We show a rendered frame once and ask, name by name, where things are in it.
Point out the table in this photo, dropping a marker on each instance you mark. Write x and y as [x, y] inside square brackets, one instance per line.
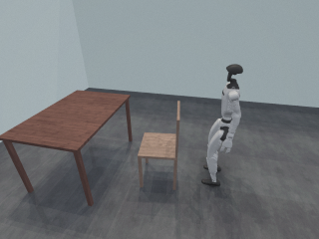
[67, 125]

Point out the robot left hand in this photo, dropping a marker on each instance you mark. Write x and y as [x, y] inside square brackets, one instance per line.
[228, 144]

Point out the left robot upper arm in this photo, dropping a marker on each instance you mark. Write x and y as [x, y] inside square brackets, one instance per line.
[233, 97]

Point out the right robot thigh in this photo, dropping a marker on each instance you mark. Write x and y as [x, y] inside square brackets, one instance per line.
[214, 129]

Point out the humanoid robot torso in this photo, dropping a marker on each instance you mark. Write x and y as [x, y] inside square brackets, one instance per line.
[226, 108]

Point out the left robot forearm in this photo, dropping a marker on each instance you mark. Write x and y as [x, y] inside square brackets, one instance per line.
[233, 126]

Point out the chair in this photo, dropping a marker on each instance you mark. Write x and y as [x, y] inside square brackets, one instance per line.
[157, 145]

